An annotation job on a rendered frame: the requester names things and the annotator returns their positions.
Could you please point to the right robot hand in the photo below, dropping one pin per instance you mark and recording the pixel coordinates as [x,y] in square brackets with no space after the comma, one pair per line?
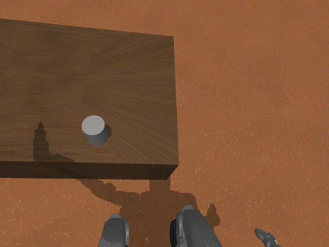
[267,238]

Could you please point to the can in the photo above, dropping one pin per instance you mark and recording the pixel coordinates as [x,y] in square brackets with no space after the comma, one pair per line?
[95,130]

